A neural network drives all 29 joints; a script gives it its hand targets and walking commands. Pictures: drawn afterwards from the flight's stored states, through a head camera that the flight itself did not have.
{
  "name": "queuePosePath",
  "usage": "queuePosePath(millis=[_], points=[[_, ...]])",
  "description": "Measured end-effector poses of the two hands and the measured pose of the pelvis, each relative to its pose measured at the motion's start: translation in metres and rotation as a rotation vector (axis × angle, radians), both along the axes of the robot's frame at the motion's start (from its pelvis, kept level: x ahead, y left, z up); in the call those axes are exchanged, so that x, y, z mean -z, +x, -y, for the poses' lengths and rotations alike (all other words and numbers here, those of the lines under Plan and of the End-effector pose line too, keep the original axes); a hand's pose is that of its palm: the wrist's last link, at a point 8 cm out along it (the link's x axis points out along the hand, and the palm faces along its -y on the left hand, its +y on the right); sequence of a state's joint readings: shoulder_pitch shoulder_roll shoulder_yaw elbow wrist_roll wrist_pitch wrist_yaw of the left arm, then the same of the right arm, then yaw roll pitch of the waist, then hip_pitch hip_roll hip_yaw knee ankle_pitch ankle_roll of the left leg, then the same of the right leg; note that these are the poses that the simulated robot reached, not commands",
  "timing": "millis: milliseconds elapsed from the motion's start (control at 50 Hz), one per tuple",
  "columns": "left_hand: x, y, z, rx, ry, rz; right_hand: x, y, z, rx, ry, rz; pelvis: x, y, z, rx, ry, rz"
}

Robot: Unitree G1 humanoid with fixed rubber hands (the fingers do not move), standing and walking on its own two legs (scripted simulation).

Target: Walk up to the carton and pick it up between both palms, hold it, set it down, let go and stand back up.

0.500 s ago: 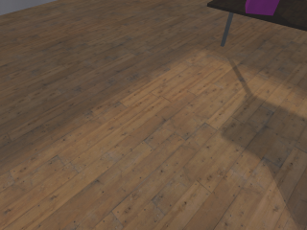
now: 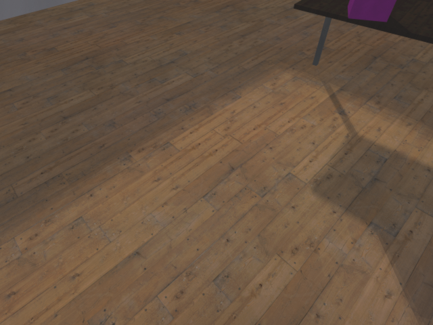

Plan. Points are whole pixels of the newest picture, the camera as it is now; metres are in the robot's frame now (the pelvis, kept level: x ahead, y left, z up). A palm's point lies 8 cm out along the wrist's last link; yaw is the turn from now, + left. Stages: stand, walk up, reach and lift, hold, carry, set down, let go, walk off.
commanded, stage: stand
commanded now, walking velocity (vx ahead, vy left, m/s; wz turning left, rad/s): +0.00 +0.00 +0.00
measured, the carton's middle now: out of the picture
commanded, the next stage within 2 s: walk up in 1.30 s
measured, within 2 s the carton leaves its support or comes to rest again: neither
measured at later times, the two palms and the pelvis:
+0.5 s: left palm out of the picture +0.02 +0.27 -0.13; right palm out of the picture +0.03 -0.29 -0.12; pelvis -0.01 +0.00 +0.00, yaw +0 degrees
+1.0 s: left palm out of the picture +0.02 +0.28 -0.13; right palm out of the picture +0.03 -0.29 -0.12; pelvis -0.02 -0.01 +0.00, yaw +0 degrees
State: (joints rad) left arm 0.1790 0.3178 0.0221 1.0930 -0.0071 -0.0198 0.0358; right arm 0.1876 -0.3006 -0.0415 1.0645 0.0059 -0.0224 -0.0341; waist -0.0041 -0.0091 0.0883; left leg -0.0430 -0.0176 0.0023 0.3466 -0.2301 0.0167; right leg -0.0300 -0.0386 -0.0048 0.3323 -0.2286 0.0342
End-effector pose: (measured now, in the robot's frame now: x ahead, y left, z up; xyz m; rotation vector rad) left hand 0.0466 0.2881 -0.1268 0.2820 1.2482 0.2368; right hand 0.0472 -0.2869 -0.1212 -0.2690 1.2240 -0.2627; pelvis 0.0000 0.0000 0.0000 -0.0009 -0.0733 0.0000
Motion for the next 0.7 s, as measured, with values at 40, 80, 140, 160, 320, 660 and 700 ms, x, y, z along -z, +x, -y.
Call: queuePosePath(millis=[40, 80, 140, 160, 320, 660, 700], points=[[0.0, 0.0, 0.002, 0.005, -0.001, -0.004, 0.0, -0.002, 0.002, 0.004, -0.004, 0.0, 0.0, -0.001, 0.0, 0.003, 0.0, 0.001], [0.0, 0.0, 0.004, 0.005, -0.006, -0.004, 0.001, -0.003, 0.003, 0.0, -0.003, -0.006, 0.0, -0.002, 0.001, 0.0, -0.001, 0.002], [0.001, 0.0, 0.008, 0.004, -0.016, 0.008, 0.001, -0.003, 0.003, -0.001, 0.006, -0.004, 0.0, -0.003, 0.002, -0.001, -0.002, 0.003], [0.001, 0.0, 0.009, 0.005, -0.02, 0.009, 0.0, -0.003, 0.003, -0.003, 0.008, 0.0, 0.0, -0.003, 0.002, -0.001, -0.002, 0.003], [0.004, -0.012, 0.014, -0.002, -0.031, -0.01, 0.0, -0.007, 0.001, -0.007, 0.013, 0.003, -0.001, -0.007, 0.004, 0.001, -0.002, 0.008], [-0.001, -0.023, 0.006, -0.006, -0.002, -0.015, 0.003, -0.019, -0.002, -0.006, 0.028, -0.012, -0.001, -0.016, 0.006, -0.002, 0.0, 0.01], [0.0, -0.025, 0.007, -0.003, -0.001, -0.023, 0.003, -0.019, -0.002, -0.011, 0.027, -0.011, -0.001, -0.016, 0.006, -0.006, -0.001, 0.013]])
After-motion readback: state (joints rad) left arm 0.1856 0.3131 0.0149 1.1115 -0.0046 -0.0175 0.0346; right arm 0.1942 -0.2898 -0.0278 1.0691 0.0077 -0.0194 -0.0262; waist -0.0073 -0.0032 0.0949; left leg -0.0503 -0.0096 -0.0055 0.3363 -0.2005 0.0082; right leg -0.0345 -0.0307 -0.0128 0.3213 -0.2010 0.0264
